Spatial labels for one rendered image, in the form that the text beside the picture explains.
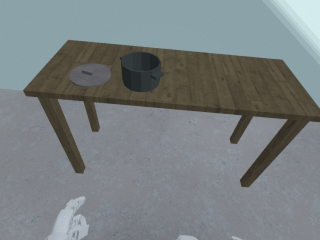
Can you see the pot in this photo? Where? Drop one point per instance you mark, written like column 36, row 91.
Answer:
column 141, row 71

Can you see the lid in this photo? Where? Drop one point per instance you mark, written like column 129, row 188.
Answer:
column 88, row 81

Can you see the knob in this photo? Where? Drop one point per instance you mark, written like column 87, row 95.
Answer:
column 89, row 70

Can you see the robot left hand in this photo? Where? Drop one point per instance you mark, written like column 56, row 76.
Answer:
column 74, row 226

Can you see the table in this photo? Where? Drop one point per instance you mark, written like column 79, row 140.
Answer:
column 192, row 81

